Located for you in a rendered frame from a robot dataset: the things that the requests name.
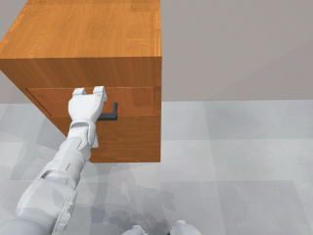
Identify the robot left upper arm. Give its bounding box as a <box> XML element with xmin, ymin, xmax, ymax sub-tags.
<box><xmin>0</xmin><ymin>177</ymin><xmax>78</xmax><ymax>235</ymax></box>

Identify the handle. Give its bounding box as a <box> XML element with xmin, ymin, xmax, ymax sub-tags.
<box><xmin>97</xmin><ymin>102</ymin><xmax>118</xmax><ymax>121</ymax></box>

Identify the right robot shin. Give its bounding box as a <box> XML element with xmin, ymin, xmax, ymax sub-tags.
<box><xmin>174</xmin><ymin>220</ymin><xmax>186</xmax><ymax>228</ymax></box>

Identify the cabinet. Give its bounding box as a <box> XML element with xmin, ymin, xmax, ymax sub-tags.
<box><xmin>0</xmin><ymin>0</ymin><xmax>162</xmax><ymax>164</ymax></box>

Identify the robot right thigh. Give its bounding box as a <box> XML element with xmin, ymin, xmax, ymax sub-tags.
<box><xmin>169</xmin><ymin>224</ymin><xmax>201</xmax><ymax>235</ymax></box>

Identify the left robot hand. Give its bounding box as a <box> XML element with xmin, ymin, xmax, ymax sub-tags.
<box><xmin>67</xmin><ymin>86</ymin><xmax>108</xmax><ymax>148</ymax></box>

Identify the drawer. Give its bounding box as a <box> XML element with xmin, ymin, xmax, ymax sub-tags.
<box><xmin>27</xmin><ymin>86</ymin><xmax>155</xmax><ymax>117</ymax></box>

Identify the left robot forearm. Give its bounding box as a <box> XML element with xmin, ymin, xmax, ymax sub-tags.
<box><xmin>15</xmin><ymin>118</ymin><xmax>96</xmax><ymax>218</ymax></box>

